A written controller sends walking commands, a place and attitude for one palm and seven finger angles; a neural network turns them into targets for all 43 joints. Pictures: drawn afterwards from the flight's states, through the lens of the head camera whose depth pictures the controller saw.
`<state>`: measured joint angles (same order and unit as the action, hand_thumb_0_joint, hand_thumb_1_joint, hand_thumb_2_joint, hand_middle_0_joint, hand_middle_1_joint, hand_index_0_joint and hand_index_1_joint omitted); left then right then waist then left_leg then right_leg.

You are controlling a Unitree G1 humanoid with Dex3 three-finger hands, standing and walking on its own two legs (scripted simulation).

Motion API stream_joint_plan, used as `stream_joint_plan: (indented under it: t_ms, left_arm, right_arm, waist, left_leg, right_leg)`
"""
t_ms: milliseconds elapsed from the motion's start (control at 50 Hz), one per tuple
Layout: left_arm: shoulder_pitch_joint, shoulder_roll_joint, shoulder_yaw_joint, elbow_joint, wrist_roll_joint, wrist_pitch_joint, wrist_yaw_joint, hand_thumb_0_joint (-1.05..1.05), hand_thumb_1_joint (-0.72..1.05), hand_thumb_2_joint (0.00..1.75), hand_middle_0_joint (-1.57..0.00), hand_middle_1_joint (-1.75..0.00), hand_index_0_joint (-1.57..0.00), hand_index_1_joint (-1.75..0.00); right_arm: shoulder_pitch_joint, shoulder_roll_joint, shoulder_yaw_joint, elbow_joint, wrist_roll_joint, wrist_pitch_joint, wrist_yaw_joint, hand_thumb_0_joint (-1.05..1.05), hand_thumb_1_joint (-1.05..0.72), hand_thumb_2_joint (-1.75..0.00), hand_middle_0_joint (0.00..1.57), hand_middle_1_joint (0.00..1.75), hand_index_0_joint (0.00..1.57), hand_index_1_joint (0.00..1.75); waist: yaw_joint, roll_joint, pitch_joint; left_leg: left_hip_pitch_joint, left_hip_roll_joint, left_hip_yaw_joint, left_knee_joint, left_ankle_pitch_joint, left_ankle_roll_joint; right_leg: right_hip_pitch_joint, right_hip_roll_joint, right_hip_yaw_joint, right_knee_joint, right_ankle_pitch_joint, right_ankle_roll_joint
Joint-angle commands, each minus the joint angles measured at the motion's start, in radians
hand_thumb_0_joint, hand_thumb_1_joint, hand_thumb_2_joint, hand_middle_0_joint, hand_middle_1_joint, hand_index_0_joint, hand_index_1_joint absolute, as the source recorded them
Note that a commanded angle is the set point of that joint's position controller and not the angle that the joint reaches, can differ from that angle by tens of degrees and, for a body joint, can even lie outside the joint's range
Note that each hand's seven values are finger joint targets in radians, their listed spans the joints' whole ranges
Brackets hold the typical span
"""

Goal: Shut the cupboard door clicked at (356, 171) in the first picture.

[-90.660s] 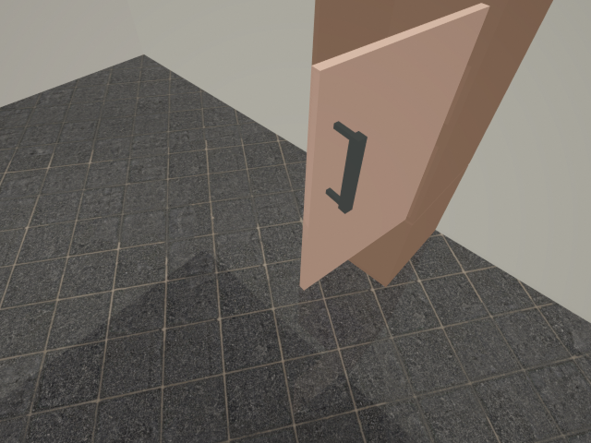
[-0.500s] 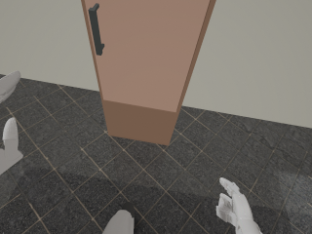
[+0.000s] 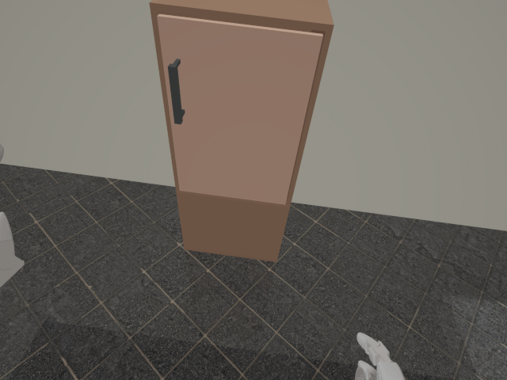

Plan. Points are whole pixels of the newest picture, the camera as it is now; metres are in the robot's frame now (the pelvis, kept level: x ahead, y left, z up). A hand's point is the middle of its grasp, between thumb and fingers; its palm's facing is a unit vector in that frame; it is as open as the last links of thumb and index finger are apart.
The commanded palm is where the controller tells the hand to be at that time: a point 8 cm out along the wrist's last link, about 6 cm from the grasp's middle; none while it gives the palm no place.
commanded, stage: stop stepping back and stand still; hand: left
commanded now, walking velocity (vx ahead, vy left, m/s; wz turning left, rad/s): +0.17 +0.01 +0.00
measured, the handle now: (177, 92) +0.81 +0.22 +0.06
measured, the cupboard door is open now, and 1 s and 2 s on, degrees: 0 0 0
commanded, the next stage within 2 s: let the arm hang, fingers relaxed in 0.96 s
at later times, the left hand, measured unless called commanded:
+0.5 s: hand out of the picture +0.20 +0.30 +0.19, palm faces +0.42 -0.75 -0.51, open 7.4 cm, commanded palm +0.13 +0.34 +0.17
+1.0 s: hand out of the picture +0.22 +0.31 +0.17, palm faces +0.38 -0.80 -0.47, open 7.4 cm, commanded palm +0.16 +0.35 +0.17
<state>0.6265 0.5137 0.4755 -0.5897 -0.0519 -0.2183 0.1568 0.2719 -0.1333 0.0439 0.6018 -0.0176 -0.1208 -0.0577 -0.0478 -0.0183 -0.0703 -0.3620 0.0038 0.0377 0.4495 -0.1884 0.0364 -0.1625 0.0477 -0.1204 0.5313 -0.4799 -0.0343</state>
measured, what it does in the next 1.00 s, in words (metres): steps on the spot: right foot, then left foot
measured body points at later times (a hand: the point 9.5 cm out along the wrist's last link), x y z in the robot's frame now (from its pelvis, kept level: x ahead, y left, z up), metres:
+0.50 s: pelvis -0.01 +0.04 -0.01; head +0.01 +0.06 +0.44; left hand +0.17 +0.34 +0.22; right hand +0.16 -0.18 -0.08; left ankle +0.05 +0.17 -0.74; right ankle +0.00 -0.06 -0.74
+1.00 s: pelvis +0.01 +0.06 +0.00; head +0.01 +0.07 +0.45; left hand +0.19 +0.35 +0.20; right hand +0.18 -0.18 -0.07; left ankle +0.03 +0.16 -0.74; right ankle +0.00 -0.06 -0.74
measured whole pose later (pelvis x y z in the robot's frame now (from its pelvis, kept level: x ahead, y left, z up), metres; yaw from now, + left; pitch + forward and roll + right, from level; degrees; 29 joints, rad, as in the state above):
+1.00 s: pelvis +0.01 +0.06 +0.00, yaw -1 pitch +0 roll -1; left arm 0.57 0.45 0.43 -0.50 -0.06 -0.21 0.15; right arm 0.19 -0.19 0.02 0.58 0.01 -0.10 -0.06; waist -0.04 0.00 -0.01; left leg -0.27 0.03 0.05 0.52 -0.25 0.01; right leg -0.20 0.01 -0.06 0.45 -0.25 0.00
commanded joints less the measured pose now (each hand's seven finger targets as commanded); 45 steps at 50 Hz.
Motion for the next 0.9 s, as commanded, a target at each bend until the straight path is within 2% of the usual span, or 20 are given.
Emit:
stream_joint_plan:
  t_ms: [0, 20, 60, 160, 240, 260, 280, 300, 340, 400, 460, 500, 540, 560, 600, 640, 700, 760, 800, 880]
  left_arm:
    - [-0.039, 0.071, 0.076, 0.042, -0.004, 0.011, 0.012, 0.0, 0.9, 0.9, -0.2, -0.3, -0.2, -0.3]
    - [-0.096, 0.064, 0.07, 0.055, -0.016, 0.008, 0.017, 0.0, 0.9, 0.9, -0.2, -0.3, -0.2, -0.3]
    - [-0.196, 0.047, 0.028, 0.082, -0.008, -0.013, 0.016, 0.0, 0.9, 0.9, -0.2, -0.3, -0.2, -0.3]
    - [-0.426, 0.028, -0.083, 0.021, 0.033, -0.007, 0.021, 0.0, 0.9, 0.9, -0.2, -0.3, -0.2, -0.3]
    - [-0.453, 0.124, -0.002, -0.244, 0.035, -0.042, 0.044, 0.0, 0.9, 0.9, -0.2, -0.3, -0.2, -0.3]
    - [-0.401, 0.127, 0.023, -0.289, 0.026, -0.051, 0.044, 0.0, 0.9, 0.9, -0.2, -0.3, -0.2, -0.3]
    - [-0.352, 0.139, 0.063, -0.325, 0.024, -0.061, 0.05, 0.0, 0.9, 0.9, -0.2, -0.3, -0.2, -0.3]
    - [-0.323, 0.148, 0.084, -0.342, 0.019, -0.073, 0.051, 0.0, 0.9, 0.9, -0.2, -0.3, -0.2, -0.3]
    - [-0.203, 0.15, 0.131, -0.24, 0.001, -0.068, 0.036, 0.0, 0.9, 0.9, -0.2, -0.3, -0.2, -0.3]
    - [-0.065, 0.101, 0.147, -0.148, -0.017, -0.051, 0.025, 0.0, 0.9, 0.9, -0.2, -0.3, -0.2, -0.3]
    - [0.04, 0.064, 0.116, -0.062, -0.024, -0.023, 0.009, 0.0, 0.9, 0.9, -0.2, -0.3, -0.2, -0.3]
    - [-0.006, 0.081, 0.114, -0.007, -0.017, -0.012, 0.009, 0.0, 0.9, 0.9, -0.2, -0.3, -0.2, -0.3]
    - [-0.03, 0.065, 0.077, 0.015, -0.02, 0.013, 0.012, 0.0, 0.9, 0.9, -0.2, -0.3, -0.2, -0.3]
    - [-0.036, 0.056, 0.056, 0.011, -0.017, 0.02, 0.016, 0.0, 0.9, 0.9, -0.2, -0.3, -0.2, -0.3]
    - [-0.109, 0.074, 0.052, -0.022, 0.0, 0.01, 0.027, 0.0, 0.9, 0.9, -0.2, -0.3, -0.2, -0.3]
    - [-0.227, 0.086, 0.042, -0.083, 0.011, -0.005, 0.036, 0.0, 0.9, 0.9, -0.2, -0.3, -0.2, -0.3]
    - [-0.271, 0.092, 0.036, -0.155, 0.016, -0.028, 0.04, 0.0, 0.9, 0.9, -0.2, -0.3, -0.2, -0.3]
    - [-0.227, 0.103, 0.048, -0.196, 0.023, -0.036, 0.036, 0.0, 0.9, 0.9, -0.2, -0.3, -0.2, -0.3]
    - [-0.198, 0.091, 0.052, -0.185, 0.023, -0.047, 0.033, 0.0, 0.9, 0.9, -0.2, -0.3, -0.2, -0.3]
    - [-0.043, 0.064, 0.078, -0.075, 0.002, -0.043, 0.025, 0.0, 0.9, 0.9, -0.2, -0.3, -0.2, -0.3]
  right_arm:
    - [-0.097, -0.176, -0.092, -0.11, 0.01, 0.032, -0.02, 0.0, -0.9, -0.9, 0.2, 0.3, 0.2, 0.3]
    - [-0.116, -0.195, -0.088, -0.105, 0.009, 0.031, -0.02, 0.0, -0.9, -0.9, 0.2, 0.3, 0.2, 0.3]
    - [-0.093, -0.193, -0.084, -0.087, 0.02, 0.009, -0.013, 0.0, -0.9, -0.9, 0.2, 0.3, 0.2, 0.3]
    - [-0.18, -0.181, -0.07, -0.088, 0.015, -0.005, -0.044, 0.0, -0.9, -0.9, 0.2, 0.3, 0.2, 0.3]
    - [-0.151, -0.189, -0.084, -0.091, 0.005, -0.05, -0.055, 0.0, -0.9, -0.9, 0.2, 0.3, 0.2, 0.3]
    - [-0.132, -0.203, -0.093, -0.104, 0.009, -0.057, -0.054, 0.0, -0.9, -0.9, 0.2, 0.3, 0.2, 0.3]
    - [-0.132, -0.224, -0.099, -0.123, 0.008, -0.055, -0.049, 0.0, -0.9, -0.9, 0.2, 0.3, 0.2, 0.3]
    - [-0.121, -0.205, -0.095, -0.134, 0.005, -0.059, -0.037, 0.0, -0.9, -0.9, 0.2, 0.3, 0.2, 0.3]
    - [-0.124, -0.165, -0.088, -0.116, -0.005, -0.062, -0.024, 0.0, -0.9, -0.9, 0.2, 0.3, 0.2, 0.3]
    - [-0.115, -0.18, -0.095, -0.121, 0.017, -0.05, 0.003, 0.0, -0.9, -0.9, 0.2, 0.3, 0.2, 0.3]
    - [-0.106, -0.187, -0.089, -0.143, 0.033, -0.03, 0.011, 0.0, -0.9, -0.9, 0.2, 0.3, 0.2, 0.3]
    - [-0.116, -0.184, -0.086, -0.142, 0.027, -0.011, 0.009, 0.0, -0.9, -0.9, 0.2, 0.3, 0.2, 0.3]
    - [-0.109, -0.168, -0.081, -0.13, 0.026, -0.003, 0.003, 0.0, -0.9, -0.9, 0.2, 0.3, 0.2, 0.3]
    - [-0.116, -0.168, -0.085, -0.127, 0.031, 0.001, 0.0, 0.0, -0.9, -0.9, 0.2, 0.3, 0.2, 0.3]
    - [-0.125, -0.171, -0.073, -0.118, 0.025, -0.005, -0.009, 0.0, -0.9, -0.9, 0.2, 0.3, 0.2, 0.3]
    - [-0.137, -0.17, -0.064, -0.103, 0.022, -0.019, -0.025, 0.0, -0.9, -0.9, 0.2, 0.3, 0.2, 0.3]
    - [-0.141, -0.19, -0.077, -0.106, 0.02, -0.037, -0.043, 0.0, -0.9, -0.9, 0.2, 0.3, 0.2, 0.3]
    - [-0.141, -0.179, -0.068, -0.119, 0.018, -0.041, -0.039, 0.0, -0.9, -0.9, 0.2, 0.3, 0.2, 0.3]
    - [-0.138, -0.18, -0.068, -0.12, 0.02, -0.043, -0.03, 0.0, -0.9, -0.9, 0.2, 0.3, 0.2, 0.3]
    - [-0.121, -0.183, -0.077, -0.132, 0.026, -0.028, -0.015, 0.0, -0.9, -0.9, 0.2, 0.3, 0.2, 0.3]
  waist:
    - [0.039, -0.184, 0.047]
    - [0.053, -0.222, 0.113]
    - [0.028, -0.212, 0.035]
    - [0.042, -0.123, 0.179]
    - [0.038, 0.07, 0.105]
    - [0.031, 0.208, 0.059]
    - [0.044, 0.422, 0.006]
    - [0.045, 0.455, -0.022]
    - [0.042, 0.352, -0.007]
    - [0.042, 0.258, -0.04]
    - [0.037, 0.175, -0.033]
    - [0.029, 0.035, 0.02]
    - [0.033, -0.144, 0.04]
    - [0.037, -0.198, 0.055]
    - [0.037, -0.201, 0.04]
    - [0.029, -0.112, 0.006]
    - [0.049, 0.109, -0.057]
    - [0.053, 0.257, -0.045]
    - [0.054, 0.261, -0.027]
    - [0.047, 0.123, -0.058]
  left_leg:
    - [-0.298, 0.01, -0.016, 0.398, -0.277, -0.044]
    - [-0.384, 0.009, -0.043, 0.597, -0.248, -0.044]
    - [-0.408, 0.045, -0.064, 0.641, -0.194, -0.049]
    - [-0.066, 0.067, 0.033, 0.345, -0.109, -0.025]
    - [0.196, 0.026, 0.071, 0.096, -0.035, -0.025]
    - [0.277, 0.074, -0.026, 0.014, -0.02, -0.007]
    - [0.344, 0.206, -0.226, -0.052, 0.115, 0.04]
    - [0.348, 0.29, -0.364, -0.126, 0.249, 0.086]
    - [0.219, 0.333, -0.396, -0.18, 0.167, 0.123]
    - [0.155, 0.264, -0.138, -0.086, 0.162, 0.059]
    - [-0.006, 0.201, -0.038, -0.056, -0.056, 0.001]
    - [-0.101, 0.13, 0.003, 0.031, -0.273, -0.03]
    - [-0.053, 0.049, 0.01, 0.226, -0.214, -0.05]
    - [-0.066, 0.045, -0.008, 0.318, -0.194, -0.049]
    - [-0.096, 0.05, -0.03, 0.332, -0.199, -0.044]
    - [0.004, 0.046, -0.022, 0.149, -0.1, -0.038]
    - [0.219, 0.117, -0.103, -0.017, 0.295, -0.004]
    - [0.18, 0.153, -0.142, -0.039, 0.356, 0.009]
    - [0.114, 0.141, -0.129, -0.053, 0.319, -0.008]
    - [0.063, 0.108, -0.082, -0.018, 0.245, -0.031]
  right_leg:
    - [0.06, -0.317, 0.473, -0.361, -0.197, -0.162]
    - [0.003, -0.438, 0.604, -0.438, -0.101, -0.224]
    - [0.131, -0.385, 0.427, -0.292, 0.275, -0.2]
    - [-0.206, -0.281, 0.206, -0.293, 0.118, -0.121]
    - [-0.205, -0.218, 0.142, -0.123, 0.176, -0.086]
    - [-0.224, -0.164, 0.109, 0.031, 0.206, -0.045]
    - [-0.281, -0.063, 0.043, 0.205, 0.114, 0.014]
    - [-0.294, -0.019, 0.056, 0.324, -0.06, 0.029]
    - [-0.251, -0.053, 0.127, 0.411, -0.078, 0.039]
    - [-0.106, -0.047, 0.065, 0.134, 0.066, 0.053]
    - [0.062, -0.026, 0.027, -0.054, 0.216, 0.053]
    - [0.038, -0.108, 0.172, -0.152, 0.146, 0.0]
    - [-0.116, -0.255, 0.403, -0.298, 0.005, -0.071]
    - [-0.127, -0.295, 0.44, -0.317, 0.039, -0.096]
    - [-0.05, -0.298, 0.367, -0.254, 0.251, -0.117]
    - [-0.012, -0.255, 0.251, -0.154, 0.426, -0.079]
    - [-0.037, -0.115, 0.135, -0.015, 0.46, 0.025]
    - [-0.022, -0.075, 0.101, -0.012, 0.41, 0.041]
    - [0.032, -0.065, 0.089, -0.033, 0.388, 0.038]
    - [0.103, -0.093, 0.129, -0.086, 0.501, 0.022]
